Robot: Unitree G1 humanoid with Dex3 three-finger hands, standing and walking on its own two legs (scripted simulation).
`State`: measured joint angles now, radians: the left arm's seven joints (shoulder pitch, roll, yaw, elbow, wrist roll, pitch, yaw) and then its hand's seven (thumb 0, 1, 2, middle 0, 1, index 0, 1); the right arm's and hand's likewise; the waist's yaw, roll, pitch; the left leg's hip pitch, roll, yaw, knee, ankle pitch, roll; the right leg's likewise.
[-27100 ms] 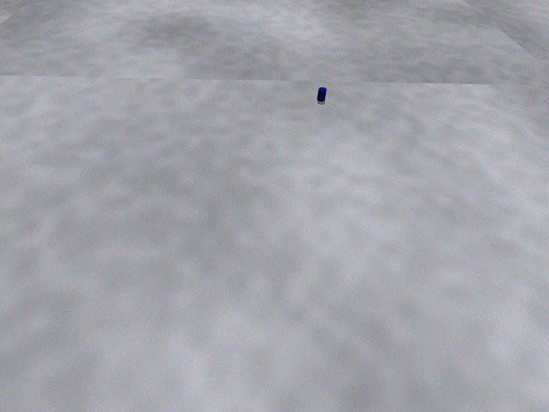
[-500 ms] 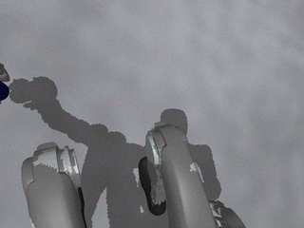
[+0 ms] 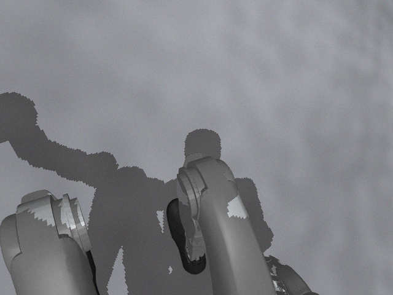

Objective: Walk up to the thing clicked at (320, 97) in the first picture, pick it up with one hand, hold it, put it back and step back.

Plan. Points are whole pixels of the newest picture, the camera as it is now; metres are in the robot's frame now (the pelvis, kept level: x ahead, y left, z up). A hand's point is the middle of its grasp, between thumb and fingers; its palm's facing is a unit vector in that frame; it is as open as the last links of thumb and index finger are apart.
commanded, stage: rest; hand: left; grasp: from above
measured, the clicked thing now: out of the picture +0.47 +0.33 -0.23
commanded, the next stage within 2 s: open in 1.00 s
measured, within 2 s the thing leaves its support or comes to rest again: rests again in 0.66 s
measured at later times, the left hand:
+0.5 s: hand out of the picture +0.45 +0.32 -0.23, palm faces -0.43 -0.14 -0.89, open 7.7 cm
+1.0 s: hand out of the picture +0.46 +0.32 -0.24, palm faces -0.43 -0.16 -0.89, open 7.7 cm
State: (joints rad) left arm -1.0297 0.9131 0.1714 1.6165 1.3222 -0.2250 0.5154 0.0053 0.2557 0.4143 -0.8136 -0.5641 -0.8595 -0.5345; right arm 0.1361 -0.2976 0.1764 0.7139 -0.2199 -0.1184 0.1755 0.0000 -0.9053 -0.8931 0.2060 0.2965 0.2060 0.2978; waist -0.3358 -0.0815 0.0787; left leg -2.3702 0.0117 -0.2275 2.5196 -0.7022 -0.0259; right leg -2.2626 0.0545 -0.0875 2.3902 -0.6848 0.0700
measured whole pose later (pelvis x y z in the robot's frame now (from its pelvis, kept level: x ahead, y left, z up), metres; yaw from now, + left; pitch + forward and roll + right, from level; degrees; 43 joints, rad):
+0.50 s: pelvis +0.00 +0.01 +0.00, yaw -2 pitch +29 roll -13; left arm -1.04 0.97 0.14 1.68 1.31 -0.23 0.55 0.01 0.25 0.41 -0.82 -0.56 -0.86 -0.53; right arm 0.12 -0.31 0.23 0.70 -0.25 -0.17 0.20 0.00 -0.91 -0.90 0.21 0.30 0.21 0.30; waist -0.36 -0.11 0.11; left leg -2.37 0.02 -0.25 2.54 -0.70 -0.01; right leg -2.24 0.07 -0.11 2.38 -0.68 0.07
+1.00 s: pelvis +0.00 +0.01 +0.00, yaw -3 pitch +27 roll -14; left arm -1.06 1.02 0.15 1.72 1.30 -0.23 0.58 0.01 0.25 0.42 -0.82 -0.56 -0.87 -0.52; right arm 0.11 -0.33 0.28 0.68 -0.26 -0.21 0.24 0.00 -0.91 -0.90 0.20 0.30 0.20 0.30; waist -0.38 -0.13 0.15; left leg -2.36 0.02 -0.27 2.56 -0.71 -0.01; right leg -2.23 0.07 -0.13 2.38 -0.67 0.08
